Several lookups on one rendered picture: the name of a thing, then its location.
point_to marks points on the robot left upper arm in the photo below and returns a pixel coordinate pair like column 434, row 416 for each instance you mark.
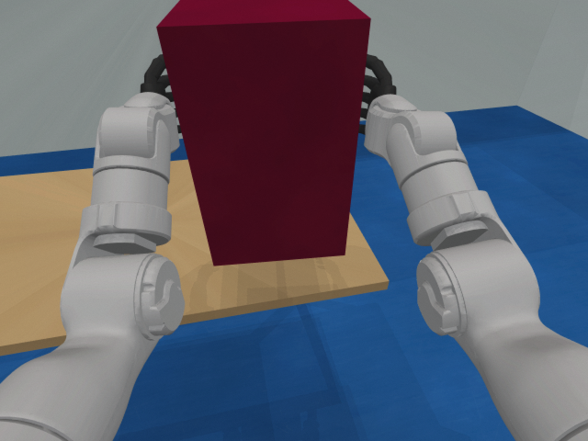
column 115, row 309

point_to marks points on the left robot hand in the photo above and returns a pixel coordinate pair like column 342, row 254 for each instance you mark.
column 154, row 82

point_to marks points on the right robot hand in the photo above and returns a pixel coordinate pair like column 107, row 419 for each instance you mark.
column 379, row 87

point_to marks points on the robot left forearm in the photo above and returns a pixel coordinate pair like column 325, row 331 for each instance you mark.
column 131, row 173

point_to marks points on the robot right forearm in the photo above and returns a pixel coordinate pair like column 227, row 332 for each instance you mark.
column 446, row 209

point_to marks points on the carton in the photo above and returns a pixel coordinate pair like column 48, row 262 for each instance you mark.
column 268, row 95

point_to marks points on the robot right upper arm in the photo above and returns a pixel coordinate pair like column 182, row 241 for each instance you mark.
column 484, row 295

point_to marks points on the table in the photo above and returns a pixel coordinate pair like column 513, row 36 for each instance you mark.
column 40, row 219

